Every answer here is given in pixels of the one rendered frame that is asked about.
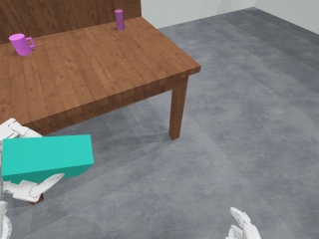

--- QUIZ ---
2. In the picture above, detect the left robot forearm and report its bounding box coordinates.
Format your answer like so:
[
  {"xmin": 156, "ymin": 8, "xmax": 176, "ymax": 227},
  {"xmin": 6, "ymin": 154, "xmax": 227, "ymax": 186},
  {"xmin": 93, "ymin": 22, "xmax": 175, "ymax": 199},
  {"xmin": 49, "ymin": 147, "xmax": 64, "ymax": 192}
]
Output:
[{"xmin": 0, "ymin": 201, "xmax": 13, "ymax": 239}]

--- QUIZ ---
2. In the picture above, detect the right robot hand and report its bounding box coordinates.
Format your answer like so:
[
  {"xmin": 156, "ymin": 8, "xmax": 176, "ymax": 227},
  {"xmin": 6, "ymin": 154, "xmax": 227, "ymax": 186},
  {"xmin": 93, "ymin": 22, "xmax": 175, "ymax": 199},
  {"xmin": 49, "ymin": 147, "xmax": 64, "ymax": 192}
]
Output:
[{"xmin": 225, "ymin": 207, "xmax": 261, "ymax": 239}]

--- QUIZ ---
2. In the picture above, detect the sponge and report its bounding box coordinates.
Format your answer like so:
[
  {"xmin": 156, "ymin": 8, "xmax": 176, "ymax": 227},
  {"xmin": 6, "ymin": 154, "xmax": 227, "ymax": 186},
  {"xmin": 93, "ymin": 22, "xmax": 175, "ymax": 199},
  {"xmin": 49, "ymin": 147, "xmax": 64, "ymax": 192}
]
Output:
[{"xmin": 1, "ymin": 134, "xmax": 94, "ymax": 185}]

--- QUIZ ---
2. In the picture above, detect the left robot hand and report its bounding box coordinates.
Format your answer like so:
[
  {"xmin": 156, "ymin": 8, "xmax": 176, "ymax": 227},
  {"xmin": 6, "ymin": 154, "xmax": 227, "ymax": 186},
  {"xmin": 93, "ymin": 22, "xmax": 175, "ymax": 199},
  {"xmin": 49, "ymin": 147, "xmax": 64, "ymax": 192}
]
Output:
[{"xmin": 0, "ymin": 118, "xmax": 65, "ymax": 203}]

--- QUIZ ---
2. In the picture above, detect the table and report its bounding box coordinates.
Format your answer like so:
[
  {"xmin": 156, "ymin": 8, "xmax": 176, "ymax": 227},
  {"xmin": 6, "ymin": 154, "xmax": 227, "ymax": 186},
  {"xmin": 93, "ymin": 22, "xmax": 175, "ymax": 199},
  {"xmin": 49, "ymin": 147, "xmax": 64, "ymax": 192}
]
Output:
[{"xmin": 0, "ymin": 0, "xmax": 201, "ymax": 205}]

